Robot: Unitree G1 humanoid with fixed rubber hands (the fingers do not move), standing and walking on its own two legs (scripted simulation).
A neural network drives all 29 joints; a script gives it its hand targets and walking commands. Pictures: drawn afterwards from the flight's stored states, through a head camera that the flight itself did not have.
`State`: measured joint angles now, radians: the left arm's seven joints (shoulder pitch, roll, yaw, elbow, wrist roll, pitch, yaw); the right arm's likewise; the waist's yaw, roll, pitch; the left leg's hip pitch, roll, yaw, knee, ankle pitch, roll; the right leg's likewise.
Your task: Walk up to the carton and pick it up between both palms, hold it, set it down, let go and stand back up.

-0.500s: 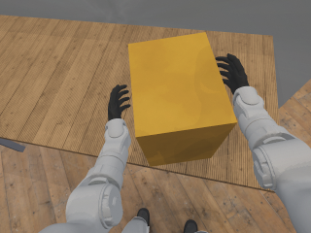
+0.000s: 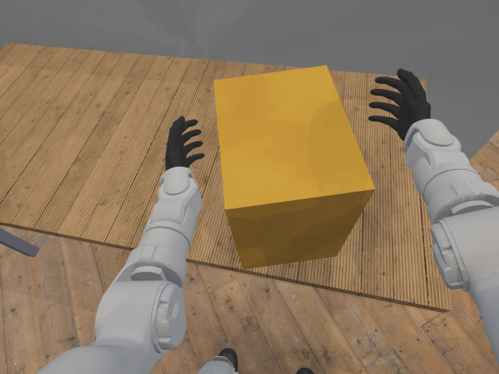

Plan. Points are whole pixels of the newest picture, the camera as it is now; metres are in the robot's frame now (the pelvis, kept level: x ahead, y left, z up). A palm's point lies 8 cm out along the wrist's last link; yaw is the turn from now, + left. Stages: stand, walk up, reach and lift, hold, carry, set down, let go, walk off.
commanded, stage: set down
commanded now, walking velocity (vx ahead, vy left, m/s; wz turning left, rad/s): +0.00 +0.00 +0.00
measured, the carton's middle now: (280, 176) +0.46 +0.05 -0.03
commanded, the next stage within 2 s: none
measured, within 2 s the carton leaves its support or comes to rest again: neither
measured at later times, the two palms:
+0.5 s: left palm (152, 148) +0.39 +0.24 +0.10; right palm (417, 108) +0.49 -0.14 +0.13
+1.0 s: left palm (155, 180) +0.35 +0.22 +0.09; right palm (432, 165) +0.44 -0.18 +0.07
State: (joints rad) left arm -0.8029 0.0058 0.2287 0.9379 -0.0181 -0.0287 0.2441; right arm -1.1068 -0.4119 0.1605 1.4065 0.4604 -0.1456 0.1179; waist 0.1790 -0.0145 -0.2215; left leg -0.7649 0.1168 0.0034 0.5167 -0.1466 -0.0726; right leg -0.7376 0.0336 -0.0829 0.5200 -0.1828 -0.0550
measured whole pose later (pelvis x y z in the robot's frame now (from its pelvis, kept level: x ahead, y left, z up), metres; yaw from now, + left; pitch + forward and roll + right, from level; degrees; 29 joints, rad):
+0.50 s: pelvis -0.01 +0.02 +0.00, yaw -1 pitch +22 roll -2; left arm -0.77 0.03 0.18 0.60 -0.03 0.31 0.29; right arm -1.10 -0.49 0.18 1.30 0.47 0.02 0.18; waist 0.18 -0.01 -0.24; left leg -0.76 0.12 0.00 0.52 -0.14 -0.07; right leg -0.69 0.04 -0.08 0.43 -0.12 -0.04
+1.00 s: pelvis -0.02 +0.01 +0.01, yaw +0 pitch +19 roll -2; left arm -0.57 0.03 0.09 0.47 -0.04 0.32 0.29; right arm -0.81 -0.50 0.16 1.17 0.41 -0.03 0.22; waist 0.18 0.00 -0.23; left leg -0.70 0.12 0.00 0.49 -0.12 -0.07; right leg -0.65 0.04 -0.08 0.45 -0.13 -0.04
